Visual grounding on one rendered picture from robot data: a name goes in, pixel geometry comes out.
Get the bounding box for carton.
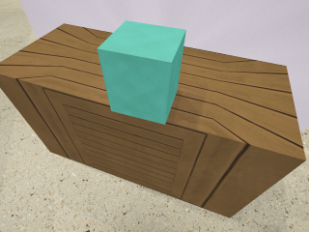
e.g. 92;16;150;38
97;20;186;125

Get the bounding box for pedestal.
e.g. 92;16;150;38
0;23;306;218

